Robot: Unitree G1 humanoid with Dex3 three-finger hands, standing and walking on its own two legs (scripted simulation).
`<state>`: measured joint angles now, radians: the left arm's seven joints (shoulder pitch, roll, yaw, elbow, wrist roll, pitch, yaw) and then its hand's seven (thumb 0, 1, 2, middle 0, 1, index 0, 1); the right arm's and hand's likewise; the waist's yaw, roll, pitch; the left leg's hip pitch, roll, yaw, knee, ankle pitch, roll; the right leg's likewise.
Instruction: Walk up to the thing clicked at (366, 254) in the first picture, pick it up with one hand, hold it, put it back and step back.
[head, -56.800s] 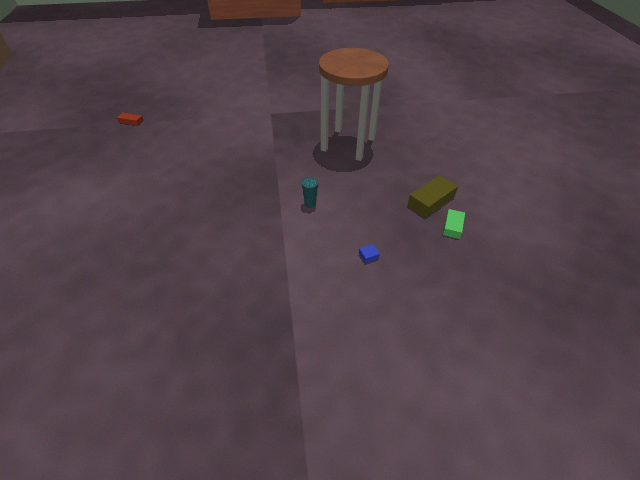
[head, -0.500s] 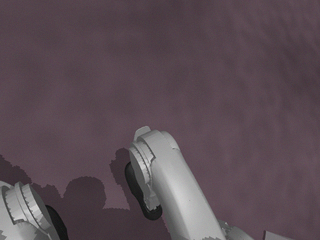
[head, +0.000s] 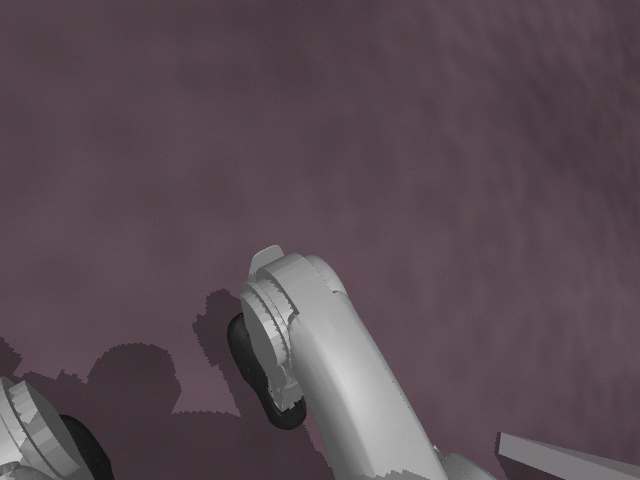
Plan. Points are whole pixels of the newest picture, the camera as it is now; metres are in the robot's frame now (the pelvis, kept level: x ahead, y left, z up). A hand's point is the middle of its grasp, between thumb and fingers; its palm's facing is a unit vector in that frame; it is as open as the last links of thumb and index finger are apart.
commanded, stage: open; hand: left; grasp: from above
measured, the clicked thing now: out of the picture +0.44 +0.38 -0.29
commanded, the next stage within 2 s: withdraw in 1.00 s
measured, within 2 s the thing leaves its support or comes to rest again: rests again in 0.16 s
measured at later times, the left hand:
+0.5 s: hand out of the picture +0.44 +0.37 -0.25, palm faces -0.15 -0.41 -0.90, open 11.6 cm
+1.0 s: hand out of the picture +0.44 +0.37 -0.25, palm faces -0.15 -0.41 -0.90, open 13.5 cm
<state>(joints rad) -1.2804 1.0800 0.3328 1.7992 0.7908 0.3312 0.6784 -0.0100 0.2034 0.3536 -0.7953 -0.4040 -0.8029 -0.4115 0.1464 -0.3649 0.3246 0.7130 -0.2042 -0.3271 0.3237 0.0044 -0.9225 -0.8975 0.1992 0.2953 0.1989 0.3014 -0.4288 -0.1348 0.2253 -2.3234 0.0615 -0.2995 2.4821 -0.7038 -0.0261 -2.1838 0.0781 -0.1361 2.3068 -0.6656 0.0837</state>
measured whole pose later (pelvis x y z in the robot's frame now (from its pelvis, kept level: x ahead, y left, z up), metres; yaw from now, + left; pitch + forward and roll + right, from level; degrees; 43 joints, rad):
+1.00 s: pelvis +0.00 +0.00 +0.01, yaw -1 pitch +28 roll -16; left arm -1.28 1.12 0.30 1.77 0.77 0.33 0.68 0.00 -0.40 0.89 -0.21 -0.88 -0.19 -0.89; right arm 0.15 -0.38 0.36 0.67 -0.20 -0.33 0.32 0.01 -0.91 -0.89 0.20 0.30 0.20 0.30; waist -0.44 -0.16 0.25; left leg -2.31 0.06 -0.32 2.46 -0.70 -0.02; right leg -2.15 0.08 -0.16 2.26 -0.66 0.09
